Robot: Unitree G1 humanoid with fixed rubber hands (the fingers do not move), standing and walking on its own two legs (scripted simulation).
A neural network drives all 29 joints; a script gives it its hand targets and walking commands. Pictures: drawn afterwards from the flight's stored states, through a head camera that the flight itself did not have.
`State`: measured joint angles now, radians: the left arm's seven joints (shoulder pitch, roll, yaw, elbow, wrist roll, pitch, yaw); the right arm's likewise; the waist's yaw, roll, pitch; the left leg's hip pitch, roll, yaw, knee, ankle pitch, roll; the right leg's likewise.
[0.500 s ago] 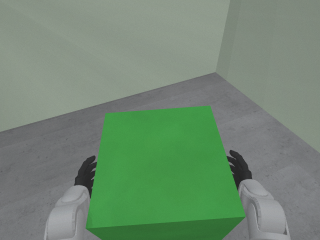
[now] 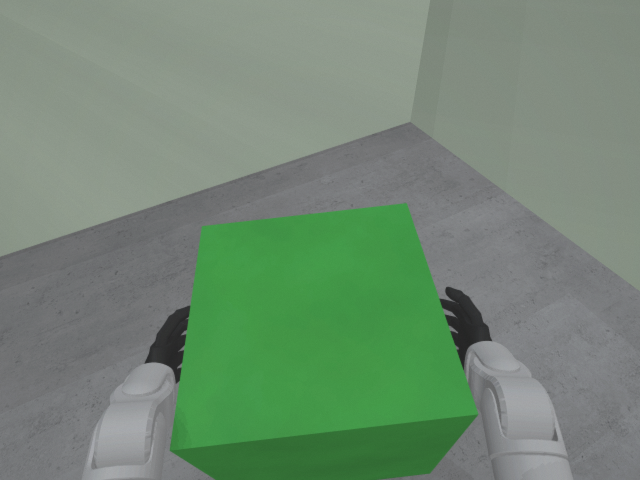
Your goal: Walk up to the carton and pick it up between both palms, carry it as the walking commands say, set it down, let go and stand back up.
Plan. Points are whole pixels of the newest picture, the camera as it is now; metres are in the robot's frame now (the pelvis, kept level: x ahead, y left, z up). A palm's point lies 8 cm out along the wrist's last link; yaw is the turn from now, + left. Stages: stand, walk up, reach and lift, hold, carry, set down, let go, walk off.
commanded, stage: hold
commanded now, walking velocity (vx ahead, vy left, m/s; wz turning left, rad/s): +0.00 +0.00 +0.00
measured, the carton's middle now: (320, 355) +0.30 +0.01 -0.04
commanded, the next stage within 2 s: set down in 0.22 s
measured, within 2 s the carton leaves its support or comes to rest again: neither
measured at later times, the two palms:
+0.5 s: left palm (157, 363) +0.28 +0.22 +0.01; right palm (449, 339) +0.29 -0.16 +0.01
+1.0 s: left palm (175, 372) +0.30 +0.22 -0.07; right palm (430, 346) +0.32 -0.16 -0.06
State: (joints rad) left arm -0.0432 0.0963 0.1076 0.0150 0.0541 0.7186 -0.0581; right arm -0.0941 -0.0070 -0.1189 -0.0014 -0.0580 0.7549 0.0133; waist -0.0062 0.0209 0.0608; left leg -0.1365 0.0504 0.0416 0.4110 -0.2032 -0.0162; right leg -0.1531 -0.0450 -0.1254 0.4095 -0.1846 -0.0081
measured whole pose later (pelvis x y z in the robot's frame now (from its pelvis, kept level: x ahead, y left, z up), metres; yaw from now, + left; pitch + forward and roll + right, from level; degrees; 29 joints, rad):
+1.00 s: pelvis -0.01 +0.00 -0.03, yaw +3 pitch +10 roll +0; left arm -0.39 0.01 0.39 0.48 0.22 0.39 -0.18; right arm -0.38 0.08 -0.38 0.43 -0.23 0.39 0.12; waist 0.00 0.00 0.06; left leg -0.58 0.02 -0.01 0.67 -0.27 -0.01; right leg -0.58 -0.02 -0.05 0.66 -0.26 -0.01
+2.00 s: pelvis -0.05 +0.01 -0.16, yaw +1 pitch +41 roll -1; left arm -0.73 0.05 0.47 0.52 0.20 0.38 -0.15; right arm -0.73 0.00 -0.47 0.50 -0.20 0.36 0.12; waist 0.02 -0.01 -0.19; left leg -1.63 0.02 -0.02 1.32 -0.42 -0.01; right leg -1.62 -0.02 -0.03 1.30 -0.40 0.00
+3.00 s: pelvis -0.09 +0.01 -0.31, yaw +1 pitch +50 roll -1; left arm -1.06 0.18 0.43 0.66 0.10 0.37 -0.07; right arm -1.05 -0.13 -0.43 0.64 -0.11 0.34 0.04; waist 0.03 -0.01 -0.12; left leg -2.19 0.01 -0.02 1.80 -0.49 -0.01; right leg -2.20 -0.02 0.00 1.78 -0.46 0.01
